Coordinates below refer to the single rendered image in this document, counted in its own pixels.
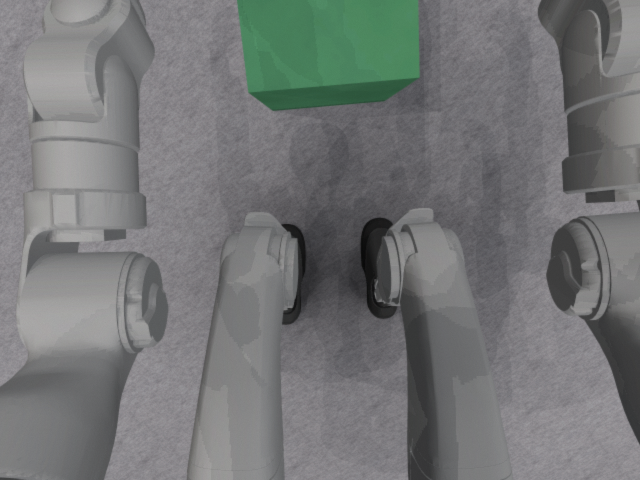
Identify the left robot thigh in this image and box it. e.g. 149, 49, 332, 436
187, 226, 298, 480

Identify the carton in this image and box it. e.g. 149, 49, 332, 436
237, 0, 420, 111

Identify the right robot upper arm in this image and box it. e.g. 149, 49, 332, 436
546, 212, 640, 444

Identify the left robot upper arm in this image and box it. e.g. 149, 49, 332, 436
0, 251, 168, 480

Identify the right robot forearm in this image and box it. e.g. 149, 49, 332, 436
538, 0, 640, 212

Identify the left robot forearm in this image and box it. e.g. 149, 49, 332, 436
16, 0, 155, 349

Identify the left robot shin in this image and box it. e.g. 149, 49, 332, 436
219, 212, 295, 310

